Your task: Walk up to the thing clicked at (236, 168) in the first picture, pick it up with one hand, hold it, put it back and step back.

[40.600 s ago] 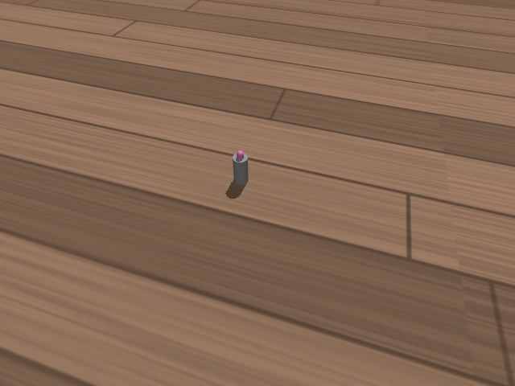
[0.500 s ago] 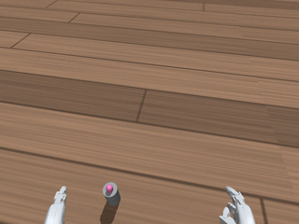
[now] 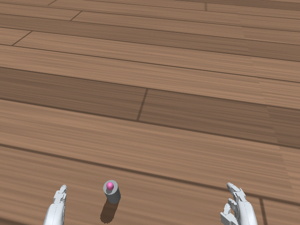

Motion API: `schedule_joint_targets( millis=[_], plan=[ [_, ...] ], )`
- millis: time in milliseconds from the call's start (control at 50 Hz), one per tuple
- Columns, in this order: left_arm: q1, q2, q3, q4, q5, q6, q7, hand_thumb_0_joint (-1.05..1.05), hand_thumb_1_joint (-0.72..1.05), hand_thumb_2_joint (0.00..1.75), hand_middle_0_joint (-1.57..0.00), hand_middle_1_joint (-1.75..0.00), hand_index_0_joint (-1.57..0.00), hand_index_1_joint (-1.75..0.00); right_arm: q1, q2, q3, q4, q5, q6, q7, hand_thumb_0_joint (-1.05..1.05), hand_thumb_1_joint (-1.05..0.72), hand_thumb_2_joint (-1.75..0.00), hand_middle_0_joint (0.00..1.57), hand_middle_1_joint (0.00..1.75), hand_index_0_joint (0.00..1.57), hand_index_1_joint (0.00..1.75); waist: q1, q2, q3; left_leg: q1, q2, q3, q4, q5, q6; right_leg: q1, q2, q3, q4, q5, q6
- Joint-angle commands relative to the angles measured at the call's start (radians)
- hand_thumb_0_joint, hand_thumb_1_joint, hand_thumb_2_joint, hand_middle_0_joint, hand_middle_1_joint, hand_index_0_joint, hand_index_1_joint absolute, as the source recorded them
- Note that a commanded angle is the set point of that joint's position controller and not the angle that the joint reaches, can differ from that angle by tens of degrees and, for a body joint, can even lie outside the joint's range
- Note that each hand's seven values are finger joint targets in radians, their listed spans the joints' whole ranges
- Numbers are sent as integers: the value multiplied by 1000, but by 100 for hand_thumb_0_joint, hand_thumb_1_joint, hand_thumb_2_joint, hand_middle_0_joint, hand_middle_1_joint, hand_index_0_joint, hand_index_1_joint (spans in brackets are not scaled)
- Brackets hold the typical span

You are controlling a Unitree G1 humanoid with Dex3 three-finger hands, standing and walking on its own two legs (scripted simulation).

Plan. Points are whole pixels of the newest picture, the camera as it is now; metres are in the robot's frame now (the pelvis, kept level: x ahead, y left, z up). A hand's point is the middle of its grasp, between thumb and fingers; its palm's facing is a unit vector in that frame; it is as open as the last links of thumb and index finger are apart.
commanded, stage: home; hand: left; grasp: from the side
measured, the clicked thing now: (112, 191) +0.43 +0.21 -0.62
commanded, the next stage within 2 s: stand in 0.58 s
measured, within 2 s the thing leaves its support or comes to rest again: neither
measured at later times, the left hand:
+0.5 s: hand (80, 220) +0.17 +0.18 -0.05, palm faces +0.12 -0.95 -0.28, open 17.4 cm
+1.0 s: hand (81, 219) +0.17 +0.18 -0.05, palm faces +0.12 -0.95 -0.28, open 12.4 cm
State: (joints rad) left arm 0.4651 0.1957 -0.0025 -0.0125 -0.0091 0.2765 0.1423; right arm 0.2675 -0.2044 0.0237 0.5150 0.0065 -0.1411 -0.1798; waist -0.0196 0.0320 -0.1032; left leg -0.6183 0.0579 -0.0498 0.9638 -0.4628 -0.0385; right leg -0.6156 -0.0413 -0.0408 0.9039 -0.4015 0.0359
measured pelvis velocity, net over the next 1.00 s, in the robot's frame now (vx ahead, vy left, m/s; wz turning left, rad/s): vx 0.00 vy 0.00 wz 0.00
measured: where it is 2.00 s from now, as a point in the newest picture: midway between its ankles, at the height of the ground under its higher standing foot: outside the picture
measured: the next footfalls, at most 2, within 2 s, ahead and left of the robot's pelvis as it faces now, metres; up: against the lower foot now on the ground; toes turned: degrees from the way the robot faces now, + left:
none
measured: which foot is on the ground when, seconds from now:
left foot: down 0.00-1.00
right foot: down 0.00-1.00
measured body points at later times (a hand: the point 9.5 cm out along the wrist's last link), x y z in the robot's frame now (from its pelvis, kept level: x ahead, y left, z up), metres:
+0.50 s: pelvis +0.00 +0.00 +0.00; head +0.01 +0.00 +0.45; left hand +0.16 +0.23 -0.03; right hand +0.16 -0.24 -0.07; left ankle +0.02 +0.14 -0.69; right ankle +0.03 -0.15 -0.69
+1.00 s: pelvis +0.00 +0.00 +0.00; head +0.02 +0.00 +0.45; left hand +0.16 +0.23 -0.03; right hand +0.17 -0.24 -0.07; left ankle +0.02 +0.14 -0.69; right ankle +0.03 -0.15 -0.69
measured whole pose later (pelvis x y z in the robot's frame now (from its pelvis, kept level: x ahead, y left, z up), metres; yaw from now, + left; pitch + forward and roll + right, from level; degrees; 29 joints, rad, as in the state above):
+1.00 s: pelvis +0.00 +0.00 +0.00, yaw +0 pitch +7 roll -2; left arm 0.47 0.19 0.00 -0.02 -0.01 0.26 0.14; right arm 0.27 -0.20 0.02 0.51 0.00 -0.15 -0.18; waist -0.02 0.03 -0.10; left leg -0.63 0.06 -0.05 0.98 -0.47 -0.04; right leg -0.63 -0.04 -0.04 0.92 -0.41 0.04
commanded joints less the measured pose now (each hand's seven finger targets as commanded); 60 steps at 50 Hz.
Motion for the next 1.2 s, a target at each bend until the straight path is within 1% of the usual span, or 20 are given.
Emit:
schedule_joint_targets(
  millis=[0,140,240,280,460,500,560,580,640,660,720,860,1020,1040,1060,1080,1100,1120,1140,1180],
  plan=[
    [-33,92,44,-182,12,-58,9,0,-55,6,-5,-6,-5,-6,-63,-113,-52,-157,-5,-61,-16,0,-90,-90,20,30,20,30,-4,-6,-80,33,-48,51,-177,110,36,85,51,-37,-145,73,-33],
    [-37,107,58,-193,11,-64,10,0,-54,6,-5,-6,-5,-6,-68,-112,-49,-162,-3,-60,-13,0,-90,-90,20,30,20,30,9,13,-72,22,-46,44,-191,88,35,82,53,-41,-140,49,-36],
    [-41,100,46,-192,12,-66,9,0,-52,7,-5,-6,-5,-6,-62,-113,-51,-161,-5,-60,-14,0,-90,-90,20,30,20,30,-4,1,-97,32,-49,47,-172,135,36,91,51,-38,-137,95,-35],
    [-48,99,48,-191,11,-68,9,0,-54,6,-5,-6,-5,-6,-68,-110,-47,-162,-4,-61,-12,0,-90,-90,20,30,20,30,6,17,-58,6,-48,44,-187,77,35,72,50,-39,-143,44,-36],
    [-24,99,47,-188,15,-70,8,0,-55,6,-5,-6,-5,-6,-59,-114,-53,-157,-7,-62,-15,0,-90,-90,20,30,20,30,-2,-8,-101,43,-47,50,-167,147,35,93,51,-37,-134,105,-34],
    [-42,97,47,-186,12,-70,8,0,-53,7,-5,-6,-5,-6,-71,-111,-49,-160,-5,-63,-12,0,-90,-90,20,30,20,30,2,-14,-58,11,-50,51,-174,92,38,77,47,-35,-149,55,-34],
    [-42,107,59,-197,13,-73,7,0,-53,7,-5,-6,-5,-6,-71,-113,-53,-164,-7,-63,-14,0,-90,-90,20,30,20,30,4,1,-87,20,-49,51,-177,86,37,78,50,-35,-146,48,-34],
    [-21,88,39,-161,15,-72,6,0,-53,7,-5,-6,-5,-6,-58,-108,-48,-147,-7,-61,-13,0,-90,-90,20,30,20,30,-3,-12,-56,15,-46,46,-183,81,37,68,52,-40,-139,43,-33],
    [-24,110,59,-203,13,-74,7,0,-54,6,-5,-6,-5,-6,-65,-116,-55,-164,-6,-64,-16,0,-90,-90,20,30,20,30,7,-17,-104,29,-50,53,-167,120,38,93,48,-34,-144,78,-33],
    [-29,107,54,-194,13,-72,6,0,-54,6,-5,-6,-5,-6,-64,-111,-51,-161,-6,-64,-14,0,-90,-90,20,30,20,30,3,-5,-74,18,-51,56,-169,104,38,77,47,-32,-145,67,-33],
    [-29,92,45,-176,15,-74,6,0,-30,30,-20,-30,-20,-30,-64,-115,-56,-162,-6,-65,-16,0,-90,-90,20,30,20,30,-6,-22,-91,30,-47,53,-165,121,38,79,49,-33,-139,82,-33],
    [-31,96,48,-202,14,-76,5,0,26,86,-20,-30,-20,-30,-68,-112,-53,-167,-6,-69,-16,0,-90,-90,20,30,20,30,0,-8,-80,19,-48,55,-173,80,38,72,48,-32,-144,43,-34],
    [-37,110,56,-215,12,-73,6,0,90,90,-20,-30,-20,-30,-59,-112,-51,-158,-7,-70,-18,0,-90,-90,20,30,20,30,3,2,-79,21,-51,57,-162,104,38,73,45,-30,-144,69,-33],
    [-34,102,48,-199,14,-73,5,0,90,90,-20,-30,-20,-30,-60,-117,-54,-157,-7,-69,-18,0,-90,-90,20,30,20,30,-7,-15,-85,27,-46,48,-171,99,38,70,51,-35,-136,63,-33],
    [-35,106,50,-220,12,-73,6,0,90,90,-20,-30,-20,-30,-67,-110,-49,-162,-5,-69,-16,0,-90,-90,20,30,20,30,9,3,-81,17,-49,50,-171,93,37,74,47,-33,-141,58,-35],
    [-32,95,40,-197,13,-71,5,0,90,90,-20,-30,-20,-30,-64,-116,-52,-162,-5,-70,-17,0,-90,-90,20,30,20,30,-6,-16,-70,20,-46,49,-171,91,38,61,50,-35,-137,54,-34],
    [-189,246,97,154,105,-185,-46,0,90,90,-20,-30,-20,-30,-110,-284,-100,60,-123,13,43,0,-90,-90,20,30,20,30,33,-70,48,84,-18,-8,-200,250,64,194,-24,47,-152,124,-92],
    [-145,264,106,270,116,-227,-71,0,90,90,-20,-30,-20,-30,-86,-275,-106,92,-136,48,81,0,-90,-90,20,30,20,30,36,-105,-17,125,-15,22,-173,218,89,208,-54,82,-178,133,-112],
    [-159,270,104,305,117,-255,-83,0,90,90,-20,-30,-20,-30,-80,-261,-103,105,-126,60,98,0,-90,-90,20,30,20,30,20,-119,-24,143,-19,17,-175,224,96,214,-63,113,-183,161,-123],
    [-193,268,89,371,88,-284,-104,0,90,90,-20,-30,-20,-30,-92,-249,-96,120,-89,74,126,0,-90,-90,20,30,20,30,21,-61,-13,183,-25,3,-225,197,106,205,-57,107,-191,133,-115]
  ],
)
